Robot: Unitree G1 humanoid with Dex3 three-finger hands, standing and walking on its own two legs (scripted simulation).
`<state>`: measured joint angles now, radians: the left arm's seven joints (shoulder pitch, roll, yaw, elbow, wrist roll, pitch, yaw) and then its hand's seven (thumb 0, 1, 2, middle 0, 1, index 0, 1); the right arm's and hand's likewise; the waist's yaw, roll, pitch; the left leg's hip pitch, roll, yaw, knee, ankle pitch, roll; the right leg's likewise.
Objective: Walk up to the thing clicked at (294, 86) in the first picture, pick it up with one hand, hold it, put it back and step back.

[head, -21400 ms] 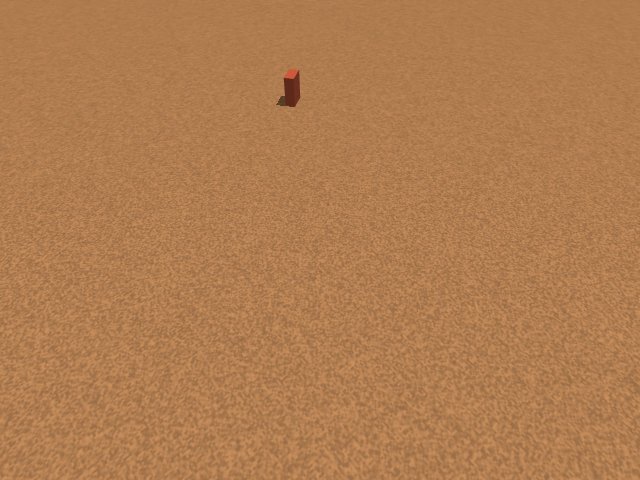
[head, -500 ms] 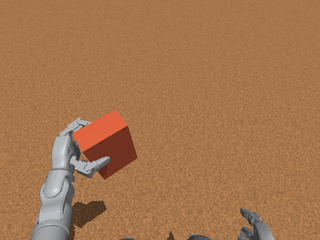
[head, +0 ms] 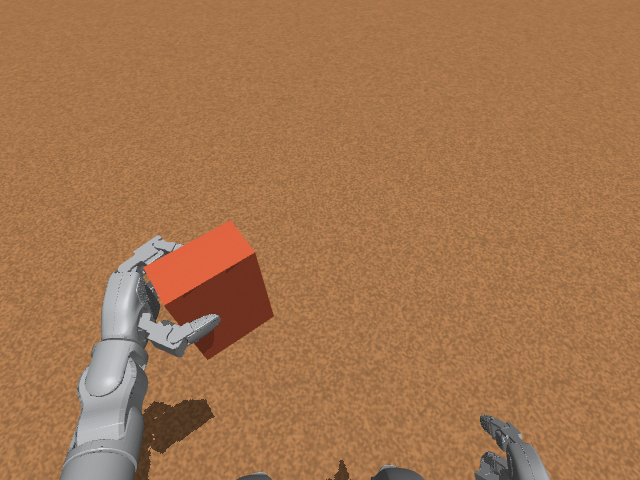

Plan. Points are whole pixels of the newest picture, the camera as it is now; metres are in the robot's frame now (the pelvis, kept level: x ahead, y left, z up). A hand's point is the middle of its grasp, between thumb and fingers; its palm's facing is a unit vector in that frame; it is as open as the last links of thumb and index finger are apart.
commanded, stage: hold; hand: left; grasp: from the side
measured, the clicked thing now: (218, 295) +0.33 +0.14 +0.03
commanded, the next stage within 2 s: crouch in 0.34 s
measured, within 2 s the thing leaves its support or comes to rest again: neither
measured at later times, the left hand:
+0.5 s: hand (183, 298) +0.32 +0.17 +0.05, palm faces +0.02 -1.00 +0.00, open 10.0 cm
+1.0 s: hand (210, 332) +0.34 +0.18 -0.11, palm faces +0.10 -0.99 -0.01, open 10.0 cm
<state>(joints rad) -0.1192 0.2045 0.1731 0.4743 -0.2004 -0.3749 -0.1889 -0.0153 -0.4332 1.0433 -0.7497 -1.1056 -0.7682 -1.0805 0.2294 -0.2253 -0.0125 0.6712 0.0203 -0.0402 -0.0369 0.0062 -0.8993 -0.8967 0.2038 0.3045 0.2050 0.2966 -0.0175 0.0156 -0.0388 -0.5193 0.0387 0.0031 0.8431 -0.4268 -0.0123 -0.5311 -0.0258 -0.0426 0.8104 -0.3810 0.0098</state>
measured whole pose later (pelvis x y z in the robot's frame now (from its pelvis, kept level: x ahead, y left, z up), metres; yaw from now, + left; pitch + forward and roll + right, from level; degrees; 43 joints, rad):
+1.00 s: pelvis -0.03 +0.00 -0.10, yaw +0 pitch +23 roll -1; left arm -0.34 0.22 0.25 0.84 -0.15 -0.69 -0.13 -0.01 -0.43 1.04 -0.75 -1.10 -0.77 -1.07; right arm 0.20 -0.25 -0.03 0.67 -0.04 -0.06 0.03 0.00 -0.86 -0.89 0.20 0.30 0.20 0.30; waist -0.07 -0.01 -0.16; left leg -1.18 0.03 -0.02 1.38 -0.60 -0.02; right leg -1.19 -0.04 -0.04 1.34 -0.55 0.01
